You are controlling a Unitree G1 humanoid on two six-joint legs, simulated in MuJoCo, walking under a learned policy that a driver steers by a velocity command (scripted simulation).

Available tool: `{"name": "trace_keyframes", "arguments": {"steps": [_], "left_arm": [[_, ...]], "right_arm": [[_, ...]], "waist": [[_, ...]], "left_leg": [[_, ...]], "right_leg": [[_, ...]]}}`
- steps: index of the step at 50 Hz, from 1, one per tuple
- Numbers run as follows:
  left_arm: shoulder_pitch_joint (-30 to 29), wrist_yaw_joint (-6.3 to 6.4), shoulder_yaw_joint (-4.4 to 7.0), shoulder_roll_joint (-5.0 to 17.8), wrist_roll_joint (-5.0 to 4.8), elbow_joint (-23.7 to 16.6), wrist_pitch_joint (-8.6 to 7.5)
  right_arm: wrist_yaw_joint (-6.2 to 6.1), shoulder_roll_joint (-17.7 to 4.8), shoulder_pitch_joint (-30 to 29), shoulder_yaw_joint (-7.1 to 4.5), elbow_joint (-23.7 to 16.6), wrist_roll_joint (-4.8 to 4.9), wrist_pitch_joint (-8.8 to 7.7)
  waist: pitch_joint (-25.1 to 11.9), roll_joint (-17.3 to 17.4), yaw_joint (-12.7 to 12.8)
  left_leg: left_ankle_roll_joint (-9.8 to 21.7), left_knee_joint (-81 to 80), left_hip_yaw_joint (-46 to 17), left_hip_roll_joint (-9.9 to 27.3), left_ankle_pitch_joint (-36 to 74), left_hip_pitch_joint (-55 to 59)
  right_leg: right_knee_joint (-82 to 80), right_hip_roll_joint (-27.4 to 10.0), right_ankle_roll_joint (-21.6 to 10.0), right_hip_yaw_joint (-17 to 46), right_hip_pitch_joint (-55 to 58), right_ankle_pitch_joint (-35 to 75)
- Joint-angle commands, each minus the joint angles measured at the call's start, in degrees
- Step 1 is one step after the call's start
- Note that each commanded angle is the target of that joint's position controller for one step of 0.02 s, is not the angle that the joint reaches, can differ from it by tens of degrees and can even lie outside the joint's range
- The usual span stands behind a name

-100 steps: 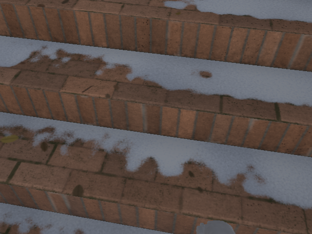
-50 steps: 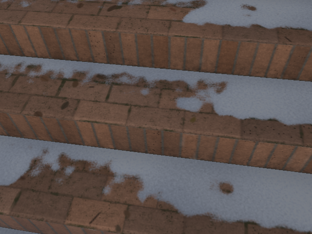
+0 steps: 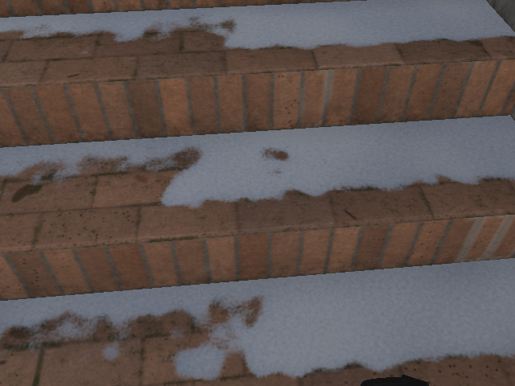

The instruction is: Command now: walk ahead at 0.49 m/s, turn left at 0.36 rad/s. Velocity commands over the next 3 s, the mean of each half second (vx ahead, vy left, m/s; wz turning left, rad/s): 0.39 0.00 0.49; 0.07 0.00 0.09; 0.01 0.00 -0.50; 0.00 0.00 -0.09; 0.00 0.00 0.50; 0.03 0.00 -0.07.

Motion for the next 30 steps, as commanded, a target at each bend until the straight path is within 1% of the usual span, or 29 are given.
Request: {"name": "trace_keyframes", "arguments": {"steps": [1, 2, 3, 4, 5, 6, 7, 8, 9, 10, 11, 12, 13, 15, 16, 17, 18, 19, 20, 21, 22, 23, 24, 25, 26, 27, 28, 29, 30], "left_arm": [[10.01, -4.0, 1.09, 7.87, 3.95, -2.99, 0.4], [-0.36, -4.22, 2.33, 8.48, -0.14, -5.1, 1.65], [-7.06, -2.42, 1.94, 4.49, -2.83, -7.05, 1.06], [-10.9, 0.05, 0.98, 2.81, -1.95, -8.92, 0.7], [-15.17, 1.59, 0.5, 1.77, -1.87, -11.33, 1.07], [-16.36, 1.64, -0.38, 1.06, -2.08, -12.96, 1.78], [-15.71, 1.7, -0.75, 0.75, -2.07, -12.74, 2.3], [-14.17, 2.06, -0.96, 1.93, -2.18, -12.98, 3.23], [-13.99, 2.03, -1.06, 2.42, -2.31, -12.65, 3.36], [-15.46, 1.98, -0.73, 3.88, -3.46, -13.32, 2.93], [-17.26, 2.0, -0.8, 3.62, -3.59, -14.02, 2.2], [-20.15, 1.92, -1.64, 1.61, -3.81, -14.77, 1.7], [-22.68, 2.48, -2.02, 0.43, -4.55, -16.74, 1.79], [-32.37, 3.9, -2.48, 1.69, -3.78, -20.75, 2.15], [-38.72, 5.01, -2.36, 2.89, -3.81, -24.19, 2.95], [-41.97, 6.08, -2.53, 2.68, -4.05, -26.17, 3.54], [-46.42, 6.06, -3.04, 1.34, -4.07, -28.17, 4.7], [-48.7, 5.56, -3.73, -1.39, -3.49, -29.23, 5.59], [-43.27, 5.0, -3.07, -2.4, -3.55, -28.06, 5.11], [-38.03, 4.34, -3.04, -2.12, -4.82, -27.29, 5.15], [-35.62, 4.49, -1.27, 2.3, -4.67, -26.37, 4.84], [-31.38, 5.21, 0.89, 7.74, -5.52, -25.17, 4.4], [-16.61, 7.0, 2.2, 11.04, -5.81, -22.15, 3.67], [-4.03, 7.68, 2.53, 13.39, -4.71, -18.18, 3.13], [-0.86, 7.31, 2.68, 13.44, -0.28, -19.99, 3.83], [-7.82, 7.87, 3.62, 15.06, -1.19, -17.46, 1.44], [-16.19, 7.51, 3.9, 12.12, -2.95, -17.05, -0.13], [-18.43, 7.16, 1.99, 4.26, -3.86, -14.97, -0.61], [-20.47, 6.96, 0.14, -3.33, -4.6, -13.08, -1.02]], "right_arm": [[-2.73, -15.96, 37.11, -5.53, 10.22, -0.85, -0.13], [-3.53, -16.26, 44.84, -6.44, 12.43, -3.23, -0.91], [-4.37, -14.5, 42.21, -6.3, 14.77, -3.47, -3.06], [-4.4, -9.83, 35.22, -5.66, 15.7, -3.27, -4.66], [-3.55, -5.59, 28.04, -4.47, 16.64, -3.12, -4.86], [-2.73, -2.51, 23.36, -3.18, 17.32, -3.59, -4.32], [-2.27, 0.09, 17.44, -2.05, 17.29, -3.46, -4.08], [-1.57, 0.59, 16.43, -1.47, 18.55, -3.97, -4.79], [-1.57, 0.58, 15.7, -1.39, 18.84, -3.54, -5.82], [-1.68, -1.52, 14.39, -1.97, 17.64, -3.98, -6.72], [-2.44, -2.2, 16.73, -1.66, 17.47, -5.09, -7.73], [-3.52, -3.24, 23.3, -1.49, 19.51, -5.93, -8.0], [-3.63, -2.48, 27.14, -1.24, 21.19, -6.47, -7.78], [-3.73, -2.71, 39.63, -1.28, 25.35, -6.59, -7.92], [-2.88, -3.72, 42.22, -1.27, 26.23, -7.14, -8.3], [-2.67, -3.37, 43.48, -1.34, 25.98, -6.44, -8.59], [-1.39, -4.69, 36.93, -1.9, 22.22, -4.37, -8.15], [-0.5, -4.59, 35.01, -1.94, 20.16, -2.67, -8.0], [-0.45, -6.4, 29.26, -2.17, 15.32, -0.58, -8.89], [-0.59, -9.9, 28.76, -3.09, 14.67, -0.68, -9.69], [-0.88, -13.6, 26.91, -4.69, 12.65, 0.96, -10.22], [-0.5, -15.91, 27.2, -6.26, 12.13, 1.59, -10.25], [0.04, -12.09, 26.41, -6.54, 11.62, -0.45, -10.17], [0.51, -1.81, 32.18, -4.49, 9.26, -4.25, -9.71], [0.95, -6.96, 24.36, -7.26, 11.94, -0.54, -7.16], [0.89, -6.65, 20.29, -7.75, 9.77, 0.63, -6.6], [-0.61, -5.9, 20.59, -7.59, 10.58, 0.95, -5.63], [-2.15, -5.0, 18.67, -6.87, 10.34, -0.96, -5.14], [-2.65, -2.12, 16.19, -5.5, 8.88, -2.12, -4.64]], "waist": [[-18.17, 9.94, -9.25], [-10.77, 12.8, -13.62], [1.74, 13.12, -11.26], [4.1, 8.9, -7.47], [5.8, 3.76, -2.4], [4.74, 4.52, 0.89], [4.86, 2.72, 4.31], [4.61, 0.4, 6.36], [6.14, 1.49, 7.03], [6.02, 1.78, 6.76], [5.53, 3.94, 5.79], [5.02, 8.32, 2.75], [6.53, 7.02, 2.32], [7.4, 7.31, -2.44], [5.52, 4.2, -3.54], [5.16, 6.38, -4.59], [6.6, 6.21, -3.49], [6.83, 9.77, -3.36], [6.75, 13.14, 0.5], [3.11, 14.31, 2.95], [2.19, 13.79, 4.41], [-0.26, 13.11, 5.65], [-13.32, 6.37, 8.86], [-30.36, -15.88, 7.43], [-19.78, -16.16, 13.83], [-3.09, -7.26, 8.88], [1.18, -1.21, 3.57], [0.48, 7.95, 1.64], [0.82, 10.5, -1.39]], "left_leg": [[15.83, -35.74, -42.26, 5.19, 15.37, 66.52], [15.24, -51.56, -62.61, 11.78, -6.59, 62.3], [11.39, -51.44, -61.44, 11.9, -15.88, 52.18], [11.73, -49.92, -57.8, 11.02, -11.91, 44.53], [10.88, -49.8, -51.73, 10.19, -5.39, 37.29], [10.37, -50.98, -48.64, 9.75, -0.58, 33.47], [8.51, -50.92, -41.12, 8.44, 4.08, 30.11], [7.08, -50.66, -34.52, 7.14, 10.28, 28.32], [5.06, -50.54, -27.6, 4.51, 13.77, 26.64], [3.65, -52.45, -21.69, 2.36, 15.58, 21.95], [3.24, -53.66, -20.57, 0.95, 17.19, 19.58], [5.53, -54.3, -23.07, 1.97, 16.43, 23.02], [5.01, -54.44, -24.68, 2.95, 16.01, 25.46], [5.62, -51.6, -29.37, 6.73, 29.91, 43.44], [5.21, -50.63, -31.33, 8.1, 34.19, 47.92], [5.42, -50.43, -32.46, 8.58, 37.62, 49.78], [6.45, -57.9, -31.61, 10.5, 40.36, 40.97], [7.93, -62.65, -32.43, 11.52, 39.99, 32.99], [7.4, -62.9, -29.4, 11.27, 58.7, 26.95], [8.01, -60.37, -27.62, 12.07, 83.44, 26.63], [6.73, -57.21, -27.45, 11.69, 92.96, 34.57], [4.82, -50.95, -27.12, 11.1, 105.27, 40.92], [0.15, -31.63, -26.57, 8.39, 97.52, 37.74], [-3.8, -11.87, -25.08, -2.21, 40.37, 15.62], [-4.05, 23.07, -30.27, -5.62, 18.6, 9.3], [-2.83, 31.6, -27.66, -2.35, 23.67, 0.97], [-2.19, 35.01, -23.0, 0.61, 23.27, 0.26], [-0.33, 32.93, -21.06, 2.76, 20.99, 1.58], [0.51, 26.08, -20.85, 5.66, 20.61, 3.65]], "right_leg": [[48.17, 3.24, -4.66, 8.58, -39.33, 32.25], [73.66, 10.44, -3.71, 18.31, -51.64, 10.12], [88.51, 9.0, -3.97, 22.41, -62.43, 11.76], [94.38, 8.05, -5.15, 23.56, -64.32, 14.05], [97.54, 7.69, -6.52, 23.5, -65.08, 15.25], [106.14, 7.88, -7.95, 22.76, -67.4, 14.54], [109.12, 6.79, -9.34, 21.87, -70.49, 12.89], [106.82, 5.47, -9.37, 19.13, -71.95, 14.76], [105.11, 4.51, -9.01, 16.7, -73.4, 13.65], [98.82, 3.62, -8.35, 12.96, -67.9, 13.61], [98.7, 3.42, -7.02, 10.28, -64.18, 13.72], [107.94, 3.74, -5.85, 8.9, -68.24, 9.7], [105.78, 2.79, -5.75, 9.47, -71.95, 7.76], [106.75, 2.76, -4.6, 9.35, -86.57, -2.75], [95.5, 2.08, -2.59, 8.13, -87.29, -2.23], [89.38, 1.65, -0.84, 7.56, -87.0, -3.43], [76.1, 1.03, 0.07, 3.47, -75.06, -8.88], [70.26, 1.79, 0.6, 1.32, -64.11, -12.7], [68.29, 4.69, 1.68, -3.64, -49.65, -10.76], [68.0, 7.62, 3.4, -4.47, -37.78, -0.47], [56.21, 10.85, 4.03, -3.97, -35.84, -4.16], [44.74, 13.57, 2.65, -3.1, -30.17, -6.93], [40.37, 5.27, -4.57, 12.64, -10.24, 17.89], [24.13, -14.17, -22.81, 48.43, 14.65, 26.91], [9.83, -18.63, -22.99, 68.94, -1.91, 0.82], [7.61, -14.13, -16.21, 57.14, -14.69, -16.67], [10.96, -14.34, -14.54, 43.32, -24.32, -12.22], [13.09, -13.85, -12.13, 33.31, -26.8, -7.41], [11.9, -10.37, -8.59, 24.17, -29.4, -3.59]]}}
Next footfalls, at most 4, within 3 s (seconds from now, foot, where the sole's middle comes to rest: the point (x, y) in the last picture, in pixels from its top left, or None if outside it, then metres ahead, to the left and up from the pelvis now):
0.46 right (302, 356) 0.48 -0.06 -0.47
0.92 left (184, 376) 0.44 0.17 -0.46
1.32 right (314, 359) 0.48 -0.09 -0.47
1.78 left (199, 370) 0.46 0.14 -0.47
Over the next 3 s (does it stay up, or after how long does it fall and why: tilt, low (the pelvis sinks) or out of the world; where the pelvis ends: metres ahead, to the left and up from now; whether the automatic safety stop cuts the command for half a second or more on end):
stays up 0.45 0.04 0.30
